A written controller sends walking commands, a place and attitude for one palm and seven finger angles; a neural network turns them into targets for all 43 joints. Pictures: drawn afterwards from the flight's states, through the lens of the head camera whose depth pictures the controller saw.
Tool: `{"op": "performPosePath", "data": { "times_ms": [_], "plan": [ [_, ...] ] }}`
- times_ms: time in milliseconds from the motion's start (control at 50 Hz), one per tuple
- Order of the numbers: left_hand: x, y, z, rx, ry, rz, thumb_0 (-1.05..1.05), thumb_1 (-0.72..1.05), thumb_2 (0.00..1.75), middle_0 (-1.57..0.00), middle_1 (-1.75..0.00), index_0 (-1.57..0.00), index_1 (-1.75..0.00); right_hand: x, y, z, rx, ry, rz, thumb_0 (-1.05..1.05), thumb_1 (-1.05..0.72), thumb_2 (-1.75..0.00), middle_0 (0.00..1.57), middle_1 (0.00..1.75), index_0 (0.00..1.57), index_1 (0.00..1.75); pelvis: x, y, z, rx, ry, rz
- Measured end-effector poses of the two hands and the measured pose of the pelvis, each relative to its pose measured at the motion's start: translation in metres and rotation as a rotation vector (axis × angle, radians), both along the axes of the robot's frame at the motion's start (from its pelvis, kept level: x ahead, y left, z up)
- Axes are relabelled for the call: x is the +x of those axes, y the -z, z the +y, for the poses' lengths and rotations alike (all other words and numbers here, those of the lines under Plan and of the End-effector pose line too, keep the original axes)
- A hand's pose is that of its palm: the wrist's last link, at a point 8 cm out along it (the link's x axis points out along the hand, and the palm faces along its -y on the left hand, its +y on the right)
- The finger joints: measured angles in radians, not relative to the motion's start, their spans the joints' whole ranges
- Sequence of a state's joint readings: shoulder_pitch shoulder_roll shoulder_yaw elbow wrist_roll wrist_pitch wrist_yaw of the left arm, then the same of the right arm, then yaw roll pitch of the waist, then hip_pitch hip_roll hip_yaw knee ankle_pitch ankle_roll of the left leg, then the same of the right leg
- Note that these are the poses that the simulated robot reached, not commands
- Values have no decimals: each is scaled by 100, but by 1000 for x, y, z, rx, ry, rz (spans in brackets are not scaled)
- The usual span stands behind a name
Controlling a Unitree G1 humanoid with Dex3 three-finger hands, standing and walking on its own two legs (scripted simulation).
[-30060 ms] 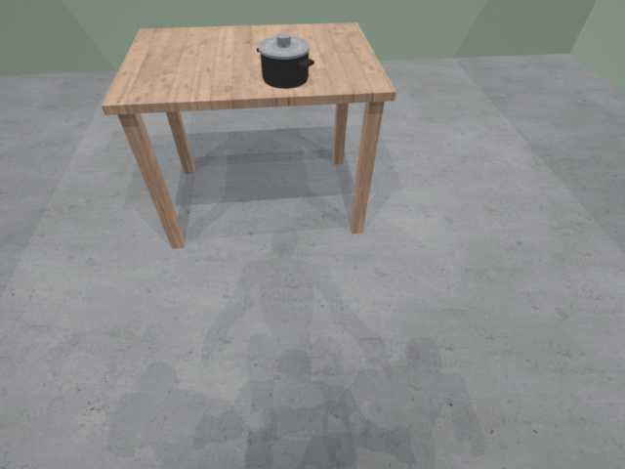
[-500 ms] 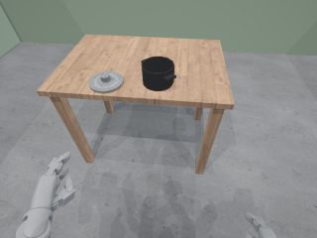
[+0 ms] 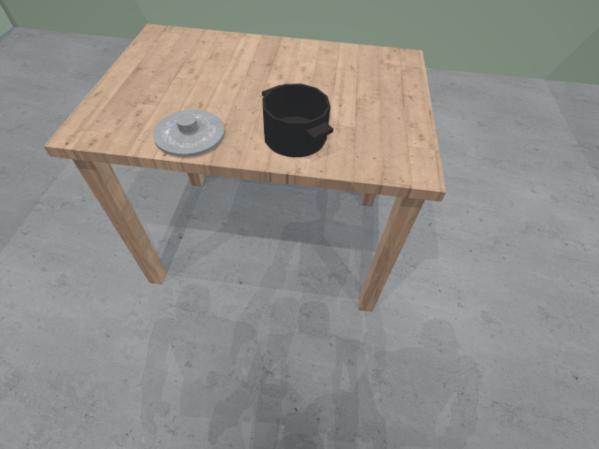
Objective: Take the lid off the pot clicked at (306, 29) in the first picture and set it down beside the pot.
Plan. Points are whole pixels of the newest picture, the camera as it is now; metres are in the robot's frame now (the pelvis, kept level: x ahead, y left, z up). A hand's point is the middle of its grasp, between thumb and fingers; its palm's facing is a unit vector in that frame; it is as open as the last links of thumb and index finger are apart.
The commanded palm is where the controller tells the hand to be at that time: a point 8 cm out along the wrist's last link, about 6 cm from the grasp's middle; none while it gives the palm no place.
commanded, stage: stop stepping back and stand still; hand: left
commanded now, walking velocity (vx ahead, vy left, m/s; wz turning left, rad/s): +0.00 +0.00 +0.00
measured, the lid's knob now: (187, 123) +0.75 +0.30 -0.05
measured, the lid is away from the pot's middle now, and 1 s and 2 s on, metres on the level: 0.25 0.25 0.25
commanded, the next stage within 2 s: let the arm hang, fingers relaxed in 0.48 s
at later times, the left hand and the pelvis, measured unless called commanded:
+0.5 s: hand out of the picture +0.04 +0.15 -0.17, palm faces +0.04 -0.98 -0.20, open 7.3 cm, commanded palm none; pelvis +0.02 -0.03 +0.00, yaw +0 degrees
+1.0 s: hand out of the picture +0.04 +0.16 -0.18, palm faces +0.03 -0.98 -0.19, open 7.3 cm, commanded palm none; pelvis +0.03 -0.02 +0.00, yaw +0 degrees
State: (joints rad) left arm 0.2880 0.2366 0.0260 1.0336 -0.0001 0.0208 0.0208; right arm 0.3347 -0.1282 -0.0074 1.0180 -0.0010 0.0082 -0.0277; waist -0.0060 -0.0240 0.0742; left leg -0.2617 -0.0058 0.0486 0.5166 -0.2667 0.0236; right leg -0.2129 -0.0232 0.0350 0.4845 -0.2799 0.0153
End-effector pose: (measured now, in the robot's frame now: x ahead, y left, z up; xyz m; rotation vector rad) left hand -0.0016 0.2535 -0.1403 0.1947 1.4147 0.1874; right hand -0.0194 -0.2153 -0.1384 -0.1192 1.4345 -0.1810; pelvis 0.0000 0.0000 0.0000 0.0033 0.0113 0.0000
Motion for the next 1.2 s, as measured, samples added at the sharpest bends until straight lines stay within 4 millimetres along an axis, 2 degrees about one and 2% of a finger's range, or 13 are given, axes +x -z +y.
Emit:
{"op": "performPosePath", "data": {
  "times_ms": [160, 280, 440, 700, 1200],
  "plan": [
    [43, -4, -35, -27, 25, -107, 0, 91, 90, -20, -30, -19, -30, 12, 9, -6, 36, 14, -25, 1, -92, -90, 20, 30, 20, 29, 6, -2, -11, -7, -10, -18],
    [56, -2, -45, -29, 16, -137, 0, 94, 90, -21, -30, -20, -30, 23, 7, -20, 15, 22, -51, 1, -92, -90, 20, 30, 20, 29, 11, -1, -20, -6, -6, -26],
    [47, 1, -51, -37, -3, -93, 0, 94, 90, -21, -30, -20, -30, 34, 5, -30, -4, 16, -55, 0, -91, -90, 20, 30, 20, 29, 16, -1, -26, -9, -5, -26],
    [24, 6, -58, -66, -29, -2, 0, 92, 90, -20, -30, -20, -30, 41, 2, -28, -16, 16, -31, 0, -92, -90, 20, 30, 20, 29, 23, -2, -23, -11, -1, -23],
    [43, 4, -43, -51, -12, -28, 1, 92, 90, -20, -30, -20, -30, 33, 2, -13, -7, 37, -5, 0, -92, -90, 20, 30, 20, 29, 28, -3, -14, -9, 4, -21]
  ]
}}
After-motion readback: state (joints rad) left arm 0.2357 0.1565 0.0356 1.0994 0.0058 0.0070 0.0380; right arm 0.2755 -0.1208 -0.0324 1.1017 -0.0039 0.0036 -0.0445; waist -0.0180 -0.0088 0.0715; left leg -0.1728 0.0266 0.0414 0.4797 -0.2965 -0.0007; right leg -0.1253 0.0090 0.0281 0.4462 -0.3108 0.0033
